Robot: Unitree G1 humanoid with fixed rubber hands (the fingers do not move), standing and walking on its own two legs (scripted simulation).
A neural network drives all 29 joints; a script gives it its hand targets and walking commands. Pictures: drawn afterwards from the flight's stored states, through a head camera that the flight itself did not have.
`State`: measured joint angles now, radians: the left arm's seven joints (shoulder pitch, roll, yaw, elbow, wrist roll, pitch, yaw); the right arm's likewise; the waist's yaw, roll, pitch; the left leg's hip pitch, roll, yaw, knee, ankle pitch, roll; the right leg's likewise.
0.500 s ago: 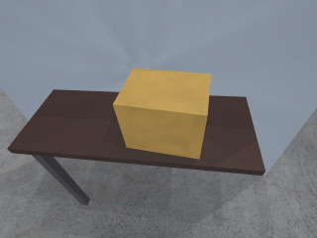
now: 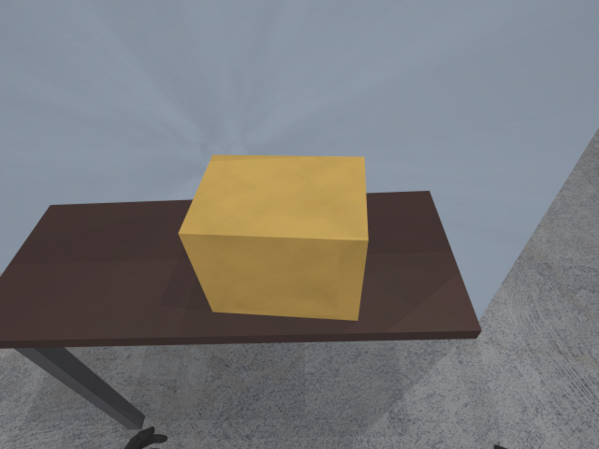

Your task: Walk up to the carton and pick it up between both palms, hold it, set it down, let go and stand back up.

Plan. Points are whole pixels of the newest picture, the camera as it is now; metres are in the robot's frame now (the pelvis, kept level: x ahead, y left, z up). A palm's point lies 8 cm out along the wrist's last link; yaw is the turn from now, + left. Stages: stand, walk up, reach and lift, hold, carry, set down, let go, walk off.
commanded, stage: walk up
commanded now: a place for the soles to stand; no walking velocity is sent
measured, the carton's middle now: (285, 237) +0.46 +0.06 +0.01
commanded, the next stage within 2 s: reach and lift in 1.10 s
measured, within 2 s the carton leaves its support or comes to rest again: neither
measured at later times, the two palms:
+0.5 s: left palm out of the picture +0.11 +0.27 -0.09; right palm out of the picture +0.10 -0.26 -0.10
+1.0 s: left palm out of the picture +0.14 +0.28 -0.08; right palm out of the picture +0.09 -0.26 -0.10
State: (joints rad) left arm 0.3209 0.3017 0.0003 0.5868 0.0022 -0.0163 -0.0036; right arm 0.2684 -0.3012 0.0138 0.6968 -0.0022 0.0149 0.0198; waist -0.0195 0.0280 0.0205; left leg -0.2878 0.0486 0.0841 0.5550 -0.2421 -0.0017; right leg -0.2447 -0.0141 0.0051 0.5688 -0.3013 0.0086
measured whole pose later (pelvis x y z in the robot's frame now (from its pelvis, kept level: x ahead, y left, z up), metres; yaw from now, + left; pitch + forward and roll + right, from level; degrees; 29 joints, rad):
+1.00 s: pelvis +0.01 +0.02 +0.00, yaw -5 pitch -1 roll +0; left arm 0.34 0.31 0.01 0.59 0.01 -0.01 0.01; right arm 0.27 -0.32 0.00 0.67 -0.01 0.04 0.04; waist -0.02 0.01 0.02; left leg -0.28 0.06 0.17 0.59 -0.30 0.02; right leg -0.27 -0.01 0.09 0.60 -0.32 0.03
